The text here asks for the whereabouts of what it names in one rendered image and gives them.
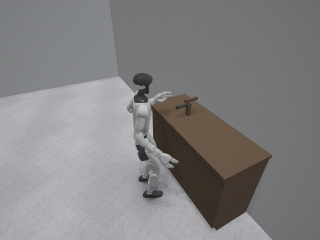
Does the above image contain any robot left upper arm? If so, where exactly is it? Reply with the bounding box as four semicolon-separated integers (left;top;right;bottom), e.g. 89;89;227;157
127;91;138;113

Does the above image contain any humanoid robot torso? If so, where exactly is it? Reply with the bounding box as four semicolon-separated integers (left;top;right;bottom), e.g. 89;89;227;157
132;97;152;151

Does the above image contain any right robot forearm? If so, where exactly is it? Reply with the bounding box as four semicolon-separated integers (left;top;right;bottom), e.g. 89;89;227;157
135;134;163;158

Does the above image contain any tap lever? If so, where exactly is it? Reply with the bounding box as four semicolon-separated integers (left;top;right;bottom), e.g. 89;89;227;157
175;103;189;110

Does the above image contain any robot right shin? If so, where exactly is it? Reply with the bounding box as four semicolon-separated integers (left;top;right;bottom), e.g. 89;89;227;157
148;173;161;194

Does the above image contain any robot right hand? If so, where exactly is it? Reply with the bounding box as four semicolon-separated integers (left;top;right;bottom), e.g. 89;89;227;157
159;153;178;168

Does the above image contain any left robot forearm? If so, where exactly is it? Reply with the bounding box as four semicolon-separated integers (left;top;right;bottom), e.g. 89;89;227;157
149;98;156;106

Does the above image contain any robot right upper arm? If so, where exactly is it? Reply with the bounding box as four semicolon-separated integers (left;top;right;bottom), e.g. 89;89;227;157
133;104;149;141

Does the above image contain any robot left hand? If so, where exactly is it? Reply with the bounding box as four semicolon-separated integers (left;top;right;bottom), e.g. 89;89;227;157
154;91;172;103

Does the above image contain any counter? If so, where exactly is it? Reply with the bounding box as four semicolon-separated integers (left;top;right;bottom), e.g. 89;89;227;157
151;94;272;231

